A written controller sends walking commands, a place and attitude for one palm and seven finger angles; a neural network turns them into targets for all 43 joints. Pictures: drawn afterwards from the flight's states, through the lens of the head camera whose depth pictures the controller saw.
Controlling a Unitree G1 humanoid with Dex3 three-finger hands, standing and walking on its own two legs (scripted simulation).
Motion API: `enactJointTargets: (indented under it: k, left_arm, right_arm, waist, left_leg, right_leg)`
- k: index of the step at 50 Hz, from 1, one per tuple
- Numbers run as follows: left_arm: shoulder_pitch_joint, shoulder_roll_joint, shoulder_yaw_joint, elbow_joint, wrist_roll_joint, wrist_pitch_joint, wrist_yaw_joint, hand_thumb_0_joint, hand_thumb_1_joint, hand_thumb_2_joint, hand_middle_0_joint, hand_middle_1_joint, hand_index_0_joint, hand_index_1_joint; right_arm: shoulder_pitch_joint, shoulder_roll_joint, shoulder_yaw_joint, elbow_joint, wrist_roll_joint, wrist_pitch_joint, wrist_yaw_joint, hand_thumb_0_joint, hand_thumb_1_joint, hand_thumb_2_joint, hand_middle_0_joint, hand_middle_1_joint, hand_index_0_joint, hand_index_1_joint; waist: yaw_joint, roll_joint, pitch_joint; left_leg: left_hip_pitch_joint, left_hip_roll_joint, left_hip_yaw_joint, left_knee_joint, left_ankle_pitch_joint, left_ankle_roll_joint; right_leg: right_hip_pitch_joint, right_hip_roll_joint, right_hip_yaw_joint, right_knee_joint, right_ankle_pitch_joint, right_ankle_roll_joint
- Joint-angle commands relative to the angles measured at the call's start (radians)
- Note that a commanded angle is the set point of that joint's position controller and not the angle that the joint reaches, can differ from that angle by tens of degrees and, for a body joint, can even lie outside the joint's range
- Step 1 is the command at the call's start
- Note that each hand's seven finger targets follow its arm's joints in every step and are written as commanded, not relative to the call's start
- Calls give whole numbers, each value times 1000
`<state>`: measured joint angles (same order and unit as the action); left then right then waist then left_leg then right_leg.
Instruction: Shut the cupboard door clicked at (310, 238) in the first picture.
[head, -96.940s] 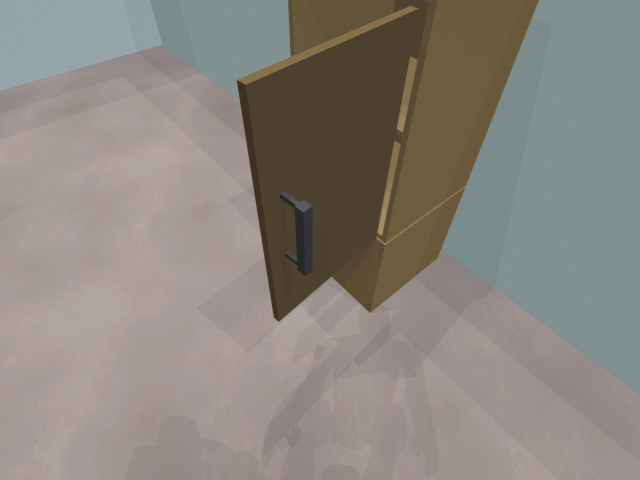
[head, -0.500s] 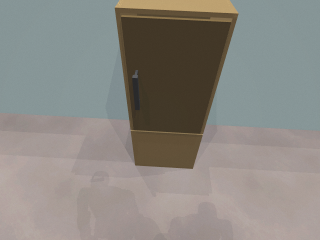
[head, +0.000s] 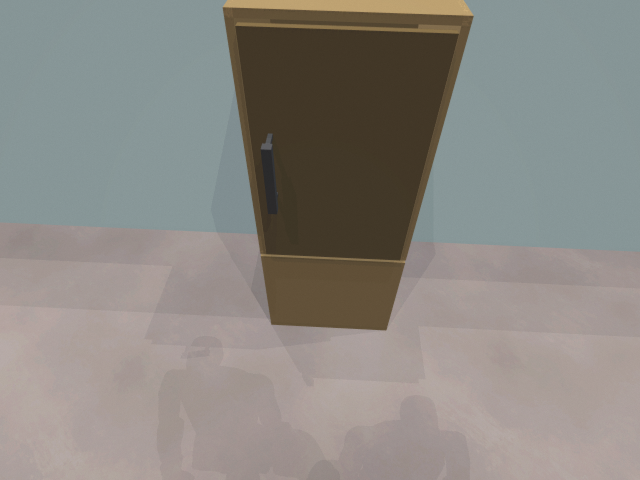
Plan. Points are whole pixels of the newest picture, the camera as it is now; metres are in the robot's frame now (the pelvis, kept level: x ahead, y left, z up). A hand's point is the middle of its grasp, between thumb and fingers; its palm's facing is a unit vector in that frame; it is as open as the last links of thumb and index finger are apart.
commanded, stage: look to check the result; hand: left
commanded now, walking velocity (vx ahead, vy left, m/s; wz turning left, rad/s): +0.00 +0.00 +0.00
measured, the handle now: (271, 175) +0.72 +0.15 -0.05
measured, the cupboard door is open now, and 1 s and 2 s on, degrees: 0 0 0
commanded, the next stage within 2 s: stand and wait in 0.28 s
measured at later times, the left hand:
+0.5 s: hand out of the picture -0.02 +0.15 -0.18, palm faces +0.05 -0.99 -0.16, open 7.4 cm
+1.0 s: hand out of the picture -0.01 +0.15 -0.18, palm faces +0.05 -0.98 -0.17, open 7.4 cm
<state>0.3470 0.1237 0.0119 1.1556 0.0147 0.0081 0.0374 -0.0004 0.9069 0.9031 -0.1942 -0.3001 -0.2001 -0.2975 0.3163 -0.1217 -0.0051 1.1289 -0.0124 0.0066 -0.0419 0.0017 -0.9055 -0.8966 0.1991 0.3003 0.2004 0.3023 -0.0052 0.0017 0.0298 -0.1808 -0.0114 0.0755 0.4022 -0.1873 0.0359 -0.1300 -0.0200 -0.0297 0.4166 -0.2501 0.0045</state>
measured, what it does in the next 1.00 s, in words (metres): stands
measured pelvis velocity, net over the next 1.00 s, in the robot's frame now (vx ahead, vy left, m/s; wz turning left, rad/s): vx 0.01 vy -0.01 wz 0.01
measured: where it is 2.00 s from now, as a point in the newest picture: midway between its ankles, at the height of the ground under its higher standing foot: outside the picture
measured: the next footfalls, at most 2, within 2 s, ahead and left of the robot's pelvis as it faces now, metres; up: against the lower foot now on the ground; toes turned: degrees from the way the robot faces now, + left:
none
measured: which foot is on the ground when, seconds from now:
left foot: down 0.00-1.00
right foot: down 0.00-1.00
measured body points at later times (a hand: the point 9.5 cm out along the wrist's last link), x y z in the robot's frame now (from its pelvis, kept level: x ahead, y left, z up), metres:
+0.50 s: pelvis +0.00 -0.01 +0.00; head +0.01 -0.01 +0.45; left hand -0.02 +0.20 -0.16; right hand -0.01 -0.22 -0.16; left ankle +0.02 +0.09 -0.74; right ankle -0.01 -0.12 -0.74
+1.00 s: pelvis +0.01 -0.01 +0.00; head +0.02 -0.01 +0.45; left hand -0.02 +0.21 -0.16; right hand +0.00 -0.23 -0.16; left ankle +0.02 +0.09 -0.74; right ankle -0.01 -0.12 -0.74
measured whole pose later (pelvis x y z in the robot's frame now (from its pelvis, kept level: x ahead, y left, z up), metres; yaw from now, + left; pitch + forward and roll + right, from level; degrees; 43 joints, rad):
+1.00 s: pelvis +0.01 -0.01 +0.00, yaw +0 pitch -2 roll +0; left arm 0.31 0.14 0.01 1.15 0.01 0.00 0.04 0.00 0.91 0.90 -0.19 -0.30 -0.20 -0.30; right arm 0.28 -0.13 0.00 1.14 -0.01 0.00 -0.04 0.00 -0.91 -0.90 0.20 0.30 0.20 0.30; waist 0.00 -0.01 0.04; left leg -0.16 0.00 0.06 0.39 -0.19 0.02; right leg -0.10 -0.01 -0.04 0.38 -0.25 -0.01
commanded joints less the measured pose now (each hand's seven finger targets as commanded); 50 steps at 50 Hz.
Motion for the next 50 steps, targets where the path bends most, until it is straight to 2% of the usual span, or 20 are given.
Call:
enactJointTargets:
  k: [1,3,9,12,15,18,26,34,45,50]
  left_arm:
    - [79,83,9,-18,1,-13,4,0,900,900,-200,-300,-200,-300]
    - [84,95,12,-21,2,-17,4,0,900,900,-200,-300,-200,-300]
    - [70,91,9,-21,1,-19,4,0,900,900,-200,-300,-200,-300]
    - [68,92,10,-22,-1,-21,4,0,900,900,-200,-300,-200,-300]
    - [64,91,9,-24,-1,-20,4,0,900,900,-200,-300,-200,-300]
    - [66,99,11,-25,-1,-23,4,0,900,900,-200,-300,-200,-300]
    - [59,91,9,-23,-2,-21,4,0,900,900,-200,-300,-200,-300]
    - [60,102,11,-24,-2,-25,4,0,900,900,-200,-300,-200,-300]
    - [54,102,9,-20,-2,-21,3,0,900,900,-200,-300,-200,-300]
    - [51,106,10,-21,-2,-22,3,0,900,900,-200,-300,-200,-300]
  right_arm:
    - [71,-96,-11,-22,-1,-12,0,0,-900,-900,200,300,200,300]
    - [64,-104,-12,-26,2,-15,0,0,-900,-900,200,300,200,300]
    - [52,-95,-11,-21,0,-13,1,0,-900,-900,200,300,200,300]
    - [52,-93,-9,-19,0,-15,1,0,-900,-900,200,300,200,300]
    - [49,-94,-7,-18,-1,-13,0,0,-900,-900,200,300,200,300]
    - [45,-100,-9,-20,2,-15,0,0,-900,-900,200,300,200,300]
    - [41,-95,-8,-14,-1,-13,0,0,-900,-900,200,300,200,300]
    - [39,-104,-8,-16,1,-17,-1,0,-900,-900,200,300,200,300]
    - [31,-111,-7,-12,0,-15,-1,0,-900,-900,200,300,200,300]
    - [29,-116,-6,-13,0,-18,-2,0,-900,-900,200,300,200,300]
  waist:
    - [-6,-14,98]
    - [-3,-20,73]
    - [-6,-3,91]
    - [-4,-3,68]
    - [-3,3,81]
    - [0,-14,65]
    - [-3,8,84]
    - [-2,-7,55]
    - [-3,-1,78]
    - [-2,-5,69]
  left_leg:
    - [-13,108,-122,-109,-40,4]
    - [4,107,-118,-94,5,6]
    - [2,105,-112,-87,23,1]
    - [7,104,-113,-81,49,0]
    - [4,103,-114,-79,47,-2]
    - [18,106,-115,-73,80,0]
    - [11,104,-112,-82,55,-5]
    - [33,111,-113,-77,102,-2]
    - [27,110,-116,-91,71,-3]
    - [34,113,-116,-91,96,-2]
  right_leg:
    - [-110,-70,77,-98,19,-34]
    - [-97,-72,79,-100,42,-35]
    - [-105,-76,80,-111,43,-37]
    - [-82,-78,80,-110,61,-37]
    - [-89,-77,78,-113,54,-38]
    - [-79,-78,77,-116,75,-38]
    - [-82,-78,78,-123,63,-39]
    - [-60,-79,76,-121,102,-38]
    - [-66,-76,77,-127,75,-38]
    - [-57,-78,75,-123,95,-37]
